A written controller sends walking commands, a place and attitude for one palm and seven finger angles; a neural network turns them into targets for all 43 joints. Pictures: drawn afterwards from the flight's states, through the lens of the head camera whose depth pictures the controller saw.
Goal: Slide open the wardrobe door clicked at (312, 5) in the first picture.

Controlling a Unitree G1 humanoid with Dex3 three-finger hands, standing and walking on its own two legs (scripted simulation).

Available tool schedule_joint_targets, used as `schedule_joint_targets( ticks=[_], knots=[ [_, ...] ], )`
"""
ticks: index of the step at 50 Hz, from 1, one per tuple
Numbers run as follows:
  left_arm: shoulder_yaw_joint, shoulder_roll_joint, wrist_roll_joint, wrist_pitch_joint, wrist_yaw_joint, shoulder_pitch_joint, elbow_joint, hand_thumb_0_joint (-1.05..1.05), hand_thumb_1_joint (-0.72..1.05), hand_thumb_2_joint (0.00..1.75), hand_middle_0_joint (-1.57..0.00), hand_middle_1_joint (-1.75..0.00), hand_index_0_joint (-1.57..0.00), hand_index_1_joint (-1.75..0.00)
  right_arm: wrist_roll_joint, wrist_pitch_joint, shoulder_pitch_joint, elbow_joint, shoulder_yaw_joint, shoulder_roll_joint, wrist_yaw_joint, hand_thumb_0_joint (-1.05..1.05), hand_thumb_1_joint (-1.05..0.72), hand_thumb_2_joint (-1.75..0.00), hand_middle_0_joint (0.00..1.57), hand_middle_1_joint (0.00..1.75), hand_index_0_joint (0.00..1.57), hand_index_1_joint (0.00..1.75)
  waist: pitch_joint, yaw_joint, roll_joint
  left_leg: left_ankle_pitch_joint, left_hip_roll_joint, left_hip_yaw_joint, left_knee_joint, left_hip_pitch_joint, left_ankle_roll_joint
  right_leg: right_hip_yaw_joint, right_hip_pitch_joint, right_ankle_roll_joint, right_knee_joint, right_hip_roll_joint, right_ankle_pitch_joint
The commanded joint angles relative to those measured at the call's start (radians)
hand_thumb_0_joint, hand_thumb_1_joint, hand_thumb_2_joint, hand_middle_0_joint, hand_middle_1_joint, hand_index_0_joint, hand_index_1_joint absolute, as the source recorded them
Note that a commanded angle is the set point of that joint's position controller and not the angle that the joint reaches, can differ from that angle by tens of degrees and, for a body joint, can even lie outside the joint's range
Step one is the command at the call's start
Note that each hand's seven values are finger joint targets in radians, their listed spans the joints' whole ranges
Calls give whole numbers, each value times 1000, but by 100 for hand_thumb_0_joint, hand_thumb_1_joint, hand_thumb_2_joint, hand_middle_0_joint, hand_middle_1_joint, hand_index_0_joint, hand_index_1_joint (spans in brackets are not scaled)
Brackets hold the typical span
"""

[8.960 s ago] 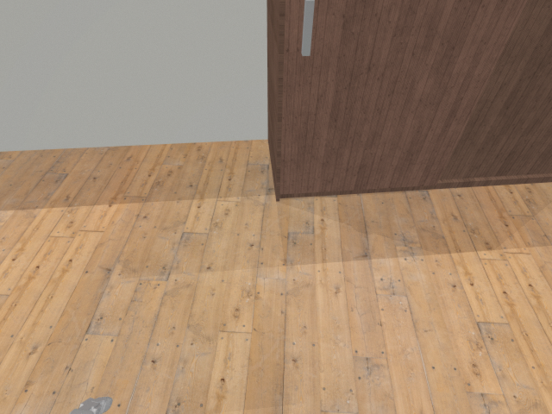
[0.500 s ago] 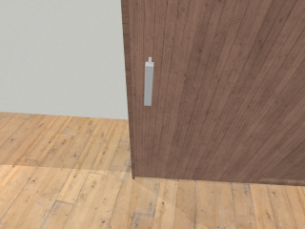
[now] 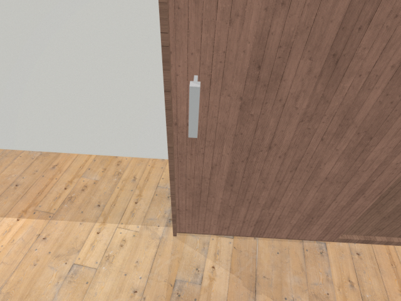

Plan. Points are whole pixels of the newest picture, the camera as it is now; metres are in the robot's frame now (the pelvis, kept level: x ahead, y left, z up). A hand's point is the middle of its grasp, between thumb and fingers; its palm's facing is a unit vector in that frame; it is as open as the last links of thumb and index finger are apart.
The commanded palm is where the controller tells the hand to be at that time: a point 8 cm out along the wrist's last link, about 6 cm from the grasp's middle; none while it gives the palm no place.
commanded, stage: look again from close up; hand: left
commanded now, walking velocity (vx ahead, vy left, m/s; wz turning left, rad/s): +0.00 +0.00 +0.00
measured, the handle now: (194, 107) +0.59 +0.06 +0.09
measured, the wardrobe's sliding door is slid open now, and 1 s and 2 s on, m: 0.00 0.00 0.00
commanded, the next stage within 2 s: none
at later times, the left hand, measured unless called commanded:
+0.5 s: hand out of the picture -0.09 +0.16 -0.18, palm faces +0.07 -0.99 -0.15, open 7.4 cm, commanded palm none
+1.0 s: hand out of the picture -0.07 +0.20 -0.18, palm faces +0.06 -0.99 -0.15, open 7.4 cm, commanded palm none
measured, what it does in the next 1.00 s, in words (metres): steps on the spot: left foot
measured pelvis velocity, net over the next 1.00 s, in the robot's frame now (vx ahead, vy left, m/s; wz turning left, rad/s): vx -0.07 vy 0.04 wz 0.00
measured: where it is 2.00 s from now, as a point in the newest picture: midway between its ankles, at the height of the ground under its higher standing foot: outside the picture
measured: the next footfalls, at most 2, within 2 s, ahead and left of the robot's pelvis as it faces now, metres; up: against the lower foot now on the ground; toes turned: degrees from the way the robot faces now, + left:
left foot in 0.84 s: -0.04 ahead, +0.13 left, +0.00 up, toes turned +2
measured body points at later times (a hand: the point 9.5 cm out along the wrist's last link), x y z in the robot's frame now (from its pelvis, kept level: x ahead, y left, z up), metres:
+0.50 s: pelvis -0.02 +0.01 +0.00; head -0.05 +0.03 +0.45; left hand -0.09 +0.21 -0.17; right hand -0.04 -0.20 -0.16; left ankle +0.10 +0.07 -0.73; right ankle +0.00 -0.14 -0.73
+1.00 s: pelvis -0.07 +0.04 +0.00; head -0.08 +0.05 +0.45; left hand -0.07 +0.25 -0.17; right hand -0.09 -0.17 -0.15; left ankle -0.08 +0.12 -0.74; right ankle -0.04 -0.11 -0.74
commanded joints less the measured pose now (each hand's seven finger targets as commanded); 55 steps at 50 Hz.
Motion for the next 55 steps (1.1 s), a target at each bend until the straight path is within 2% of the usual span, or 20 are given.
schedule_joint_targets(
  ticks=[1,9,14,20,26,29,30,31,32,33,35,37,40,41,42,43,44,46,50,55],
  knots=[
    [27,82,-2,-9,5,105,-17,0,90,90,-20,-30,-20,-30,0,-14,47,-35,-25,-107,-13,0,-90,-90,20,30,20,30,129,-3,5,-340,104,-153,-140,-11,-38,83,-145,-52,-122,-61,-195],
    [39,52,3,-2,4,172,1,0,90,90,-20,-30,-20,-30,-6,-6,60,-38,-34,-87,-17,0,-90,-90,20,30,20,30,147,17,29,-431,99,-157,-175,-84,-40,72,-131,-57,-95,-40,-229],
    [43,50,-1,-2,4,159,-4,0,90,90,-20,-30,-20,-30,-6,-3,81,-39,-38,-67,-19,0,-90,-90,20,30,20,30,116,1,-36,-354,74,-120,-92,-18,-47,106,-192,-69,-128,-64,-276],
    [46,50,-2,1,4,123,-8,0,90,90,-20,-30,-20,-30,-6,-4,101,-35,-36,-60,-20,0,-90,-90,20,30,20,30,133,-15,17,-397,88,-149,-92,0,-43,97,-257,-65,-102,-52,-316],
    [56,-2,11,31,1,297,48,0,90,90,-20,-30,-20,-30,-10,4,-11,-62,-55,-144,-25,0,-90,-90,20,30,20,30,112,70,180,-666,193,-243,-382,-294,-33,-57,63,-43,232,56,-150],
    [64,-17,6,33,-1,372,65,0,90,90,-20,-30,-20,-30,-12,12,-68,-75,-60,-148,-21,0,-90,-90,20,30,20,30,88,104,109,-588,174,-162,-327,-302,-26,-64,148,-54,151,50,-150],
    [62,-11,6,27,1,363,59,0,90,90,-20,-30,-20,-30,-10,15,-61,-72,-58,-126,-19,0,-90,-90,20,30,20,30,113,98,32,-537,126,-117,-241,-246,-40,-24,97,-61,1,24,-163],
    [60,20,8,17,6,321,43,0,90,90,-20,-30,-20,-30,-2,22,-31,-66,-51,-76,-19,0,-90,-90,20,30,20,30,131,65,-129,-440,39,-54,-75,-170,-69,140,-35,-93,-189,-68,-311],
    [64,72,8,11,14,217,15,0,90,90,-20,-30,-20,-30,4,35,3,-60,-49,-28,-20,0,-90,-90,20,30,20,30,164,14,-307,-267,-17,-10,242,-43,-81,325,-292,-149,-365,-231,-514],
    [63,92,8,15,20,41,-38,0,90,90,-20,-30,-20,-30,-5,45,47,-53,-64,-42,-18,0,-90,-90,20,30,20,30,187,-40,-243,-242,-10,-46,485,17,-76,366,-483,-190,-412,-311,-529],
    [69,117,-1,-10,25,-188,-105,0,90,90,-20,-30,-20,-30,-4,42,128,-28,-74,-73,-6,0,-90,-90,20,30,20,30,132,-116,-196,-199,27,-73,680,79,-65,273,-558,-176,-379,-242,-423],
    [66,114,10,-19,18,-174,-104,0,90,90,-20,-30,-20,-30,1,15,141,-37,-62,-53,-2,0,-90,-90,20,30,20,30,141,-99,-127,-261,41,-36,523,48,-56,165,-439,-152,-289,-186,-268],
    [58,92,6,-2,9,11,-32,0,90,90,-20,-30,-20,-30,3,-22,105,-37,-26,3,-19,0,-90,-90,20,30,20,30,150,-15,-69,-246,45,10,-23,77,-41,172,-213,-131,-128,-148,-183],
    [53,68,-3,1,6,46,-17,0,90,90,-20,-30,-20,-30,5,-38,114,-31,-16,-15,-26,0,-90,-90,20,30,20,30,141,3,24,-172,59,-46,-146,99,-40,146,-170,-106,-39,-94,-109],
    [49,39,-12,0,-1,101,-9,0,90,90,-20,-30,-20,-30,2,-56,98,-40,-22,-62,-33,0,-90,-90,20,30,20,30,116,38,145,-43,164,-182,-147,106,-11,100,-167,-69,19,-52,-15],
    [43,17,-13,-6,-4,114,-1,0,90,90,-20,-30,-20,-30,-4,-57,61,-49,-24,-90,-42,0,-90,-90,20,30,20,30,106,61,172,-36,224,-203,-140,28,14,73,-110,-48,-10,-49,12],
    [43,25,-12,-13,-7,102,9,0,90,90,-20,-30,-20,-30,-11,-52,49,-52,-20,-89,-48,0,-90,-90,20,30,20,30,92,66,66,-103,206,-170,-123,-31,10,68,-28,-42,-37,-48,61],
    [41,45,-8,0,-6,18,14,0,90,90,-20,-30,-20,-30,-5,-60,64,-22,-11,-73,-43,0,-90,-90,20,30,20,30,107,40,123,-94,173,-175,-179,-33,-11,38,5,-34,4,-55,86],
    [37,40,-5,4,-9,1,7,0,90,90,-20,-30,-20,-30,-5,-53,70,-21,-16,-86,-40,0,-90,-90,20,30,20,30,135,36,49,-340,164,-183,-229,-90,-11,39,23,-25,-11,-53,72],
    [38,38,-4,2,-11,1,5,0,90,90,-20,-30,-20,-30,-5,-46,80,-16,-18,-78,-35,0,-90,-90,20,30,20,30,159,34,35,-393,151,-175,-234,-110,-8,40,13,-24,-18,-55,65]
  ],
)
